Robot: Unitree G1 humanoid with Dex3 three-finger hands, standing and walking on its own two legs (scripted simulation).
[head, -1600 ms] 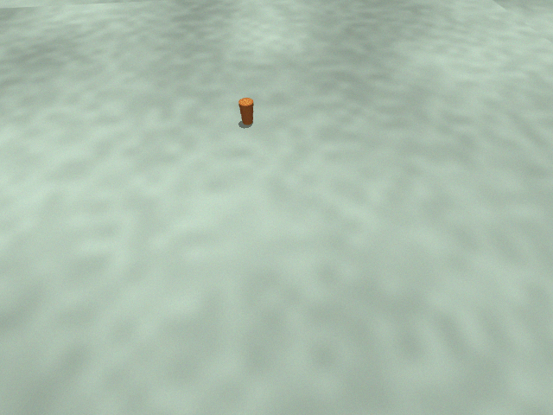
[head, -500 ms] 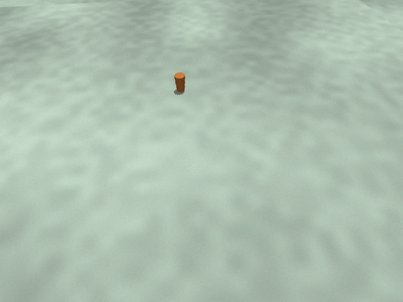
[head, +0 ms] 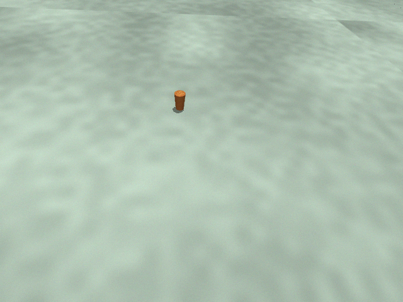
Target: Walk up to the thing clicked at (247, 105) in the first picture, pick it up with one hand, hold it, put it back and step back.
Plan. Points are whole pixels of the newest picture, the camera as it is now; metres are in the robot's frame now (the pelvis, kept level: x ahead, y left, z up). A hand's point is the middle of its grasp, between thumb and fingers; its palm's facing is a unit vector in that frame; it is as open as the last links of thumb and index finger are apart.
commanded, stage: walk up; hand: left
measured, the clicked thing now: (179, 101) +1.65 +0.11 -0.70
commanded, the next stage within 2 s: none
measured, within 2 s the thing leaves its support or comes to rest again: neither
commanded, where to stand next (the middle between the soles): +1.31 -0.09 m, yaw +0 degrees
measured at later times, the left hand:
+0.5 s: hand (129, 190) +0.43 +0.20 -0.12, palm faces -0.04 -0.93 -0.36, open 7.4 cm
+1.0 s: hand (129, 145) +0.63 +0.24 -0.15, palm faces -0.09 -0.94 -0.32, open 7.4 cm
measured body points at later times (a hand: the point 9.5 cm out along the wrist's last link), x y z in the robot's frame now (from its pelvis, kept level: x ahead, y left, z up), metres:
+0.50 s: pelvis +0.29 -0.06 +0.00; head +0.32 -0.08 +0.45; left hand +0.43 +0.25 -0.09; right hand +0.31 -0.37 -0.13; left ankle +0.15 +0.10 -0.63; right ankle +0.33 -0.17 -0.73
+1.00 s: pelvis +0.56 -0.03 +0.00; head +0.57 +0.00 +0.45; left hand +0.63 +0.29 -0.13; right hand +0.62 -0.34 -0.09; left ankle +0.60 +0.07 -0.73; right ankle +0.55 -0.18 -0.66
